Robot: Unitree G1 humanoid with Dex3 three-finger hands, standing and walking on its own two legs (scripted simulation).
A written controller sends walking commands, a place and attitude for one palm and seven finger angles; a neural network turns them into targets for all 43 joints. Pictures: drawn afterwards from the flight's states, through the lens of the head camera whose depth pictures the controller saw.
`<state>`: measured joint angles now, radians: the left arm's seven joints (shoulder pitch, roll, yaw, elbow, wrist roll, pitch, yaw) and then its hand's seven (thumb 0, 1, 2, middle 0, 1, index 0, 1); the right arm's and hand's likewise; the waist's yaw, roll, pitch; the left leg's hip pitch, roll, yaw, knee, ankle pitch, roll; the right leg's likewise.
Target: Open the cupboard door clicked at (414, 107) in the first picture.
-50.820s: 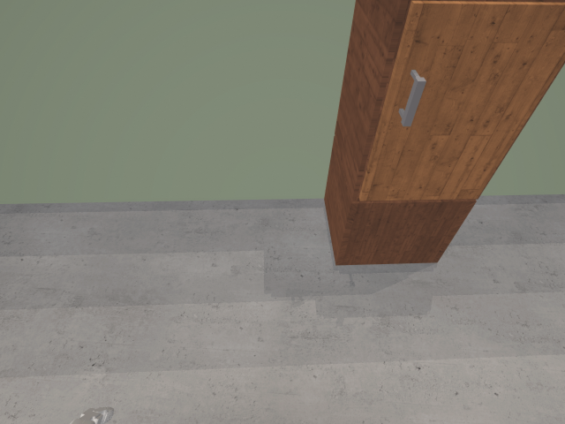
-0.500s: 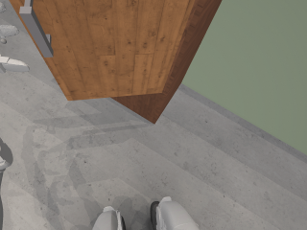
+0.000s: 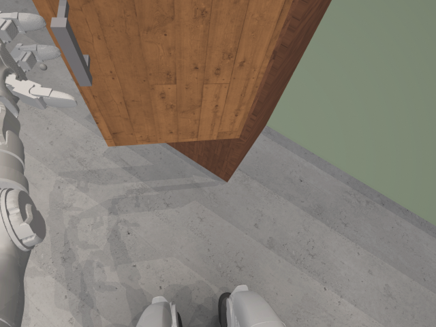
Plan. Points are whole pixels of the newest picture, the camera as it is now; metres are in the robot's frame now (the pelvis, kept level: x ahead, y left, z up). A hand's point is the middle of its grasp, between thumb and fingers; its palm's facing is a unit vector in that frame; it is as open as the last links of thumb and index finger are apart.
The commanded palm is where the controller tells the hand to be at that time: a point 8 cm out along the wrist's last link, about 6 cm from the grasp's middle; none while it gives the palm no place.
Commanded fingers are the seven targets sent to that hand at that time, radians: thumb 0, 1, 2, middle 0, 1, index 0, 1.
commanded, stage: slide the fingers in behind the handle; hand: left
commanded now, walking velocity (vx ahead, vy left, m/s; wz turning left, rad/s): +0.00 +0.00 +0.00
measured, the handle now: (75, 46) +0.57 +0.19 +0.10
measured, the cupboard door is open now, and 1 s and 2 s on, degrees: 41 40 41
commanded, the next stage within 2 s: close the thumb around the handle in 0.98 s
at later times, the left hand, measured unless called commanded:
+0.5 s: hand (77, 64) +0.53 +0.19 +0.10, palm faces +0.06 -1.00 +0.02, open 14.0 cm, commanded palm +0.51 +0.22 +0.09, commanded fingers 0.00 -0.50 0.30 -0.30 -1.20 -0.30 -1.20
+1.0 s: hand (78, 64) +0.53 +0.19 +0.10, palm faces +0.05 -1.00 +0.00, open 13.9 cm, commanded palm +0.51 +0.22 +0.09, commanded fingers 0.00 -0.50 0.30 -0.30 -1.20 -0.30 -1.20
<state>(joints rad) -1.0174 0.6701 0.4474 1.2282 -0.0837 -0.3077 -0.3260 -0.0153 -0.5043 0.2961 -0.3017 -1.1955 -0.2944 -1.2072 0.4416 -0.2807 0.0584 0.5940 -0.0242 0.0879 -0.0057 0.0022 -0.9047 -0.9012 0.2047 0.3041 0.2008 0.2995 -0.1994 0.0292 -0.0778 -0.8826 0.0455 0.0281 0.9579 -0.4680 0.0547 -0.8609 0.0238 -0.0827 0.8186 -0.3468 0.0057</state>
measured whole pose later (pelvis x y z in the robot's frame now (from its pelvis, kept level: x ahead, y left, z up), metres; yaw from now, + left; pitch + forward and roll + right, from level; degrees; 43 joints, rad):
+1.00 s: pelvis -0.01 -0.02 +0.00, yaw +0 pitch +22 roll -3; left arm -1.06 0.60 0.42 1.27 -0.06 -0.33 -0.24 -0.02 -0.50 0.30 -0.30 -1.20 -0.31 -1.21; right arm 0.46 -0.29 0.05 0.62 -0.02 0.06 0.00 0.00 -0.91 -0.90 0.20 0.30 0.20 0.30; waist -0.21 0.03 -0.07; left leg -0.87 0.05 0.03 0.94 -0.45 0.04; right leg -0.87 0.03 -0.08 0.83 -0.34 -0.01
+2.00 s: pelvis -0.01 -0.02 +0.00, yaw +0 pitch +21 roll -3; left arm -1.01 0.54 0.41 1.22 -0.06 -0.35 -0.18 0.01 0.78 0.84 -0.39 -1.34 -0.39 -1.35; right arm 0.44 -0.28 0.04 0.61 -0.03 0.06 0.01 0.00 -0.91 -0.90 0.20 0.30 0.20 0.30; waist -0.21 0.04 -0.08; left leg -0.86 0.05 0.04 0.94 -0.45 0.04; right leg -0.86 0.03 -0.07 0.84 -0.35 -0.01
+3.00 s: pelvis +0.01 -0.06 +0.03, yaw +4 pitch +7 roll +0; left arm 0.05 -0.11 -0.20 0.06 0.09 -0.08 0.60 0.02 0.72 0.78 -0.33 -1.28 -0.34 -1.33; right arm 0.20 -0.18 0.01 0.55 -0.07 0.09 0.01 0.01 -0.91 -0.90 0.20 0.30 0.20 0.30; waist -0.01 0.04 -0.09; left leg -0.45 0.02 0.00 0.76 -0.42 -0.02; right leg -0.49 0.01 -0.10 0.76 -0.39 -0.06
